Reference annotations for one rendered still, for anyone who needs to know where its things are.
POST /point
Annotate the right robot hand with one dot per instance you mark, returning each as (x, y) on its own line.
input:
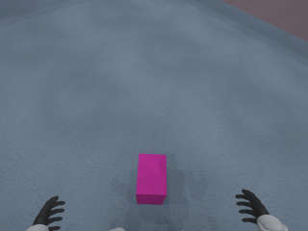
(258, 209)

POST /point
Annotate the right robot forearm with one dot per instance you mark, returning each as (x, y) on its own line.
(270, 223)

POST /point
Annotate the left robot hand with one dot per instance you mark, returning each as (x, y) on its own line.
(46, 212)

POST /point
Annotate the carton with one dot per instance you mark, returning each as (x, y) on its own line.
(151, 179)

